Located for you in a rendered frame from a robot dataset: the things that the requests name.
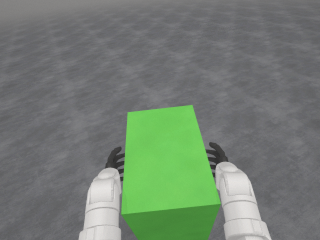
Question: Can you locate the robot left hand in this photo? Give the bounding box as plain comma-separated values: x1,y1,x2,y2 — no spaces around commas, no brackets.
105,146,125,181

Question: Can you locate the carton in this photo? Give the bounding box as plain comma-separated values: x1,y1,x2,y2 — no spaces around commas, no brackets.
121,105,221,240

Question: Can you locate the robot right forearm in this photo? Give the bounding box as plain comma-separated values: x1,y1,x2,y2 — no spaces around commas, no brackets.
215,161,272,240

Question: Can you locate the robot right hand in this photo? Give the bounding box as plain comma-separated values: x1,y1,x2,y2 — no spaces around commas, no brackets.
205,142,229,178

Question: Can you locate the robot left forearm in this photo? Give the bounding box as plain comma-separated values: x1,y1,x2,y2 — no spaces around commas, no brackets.
78,167,122,240

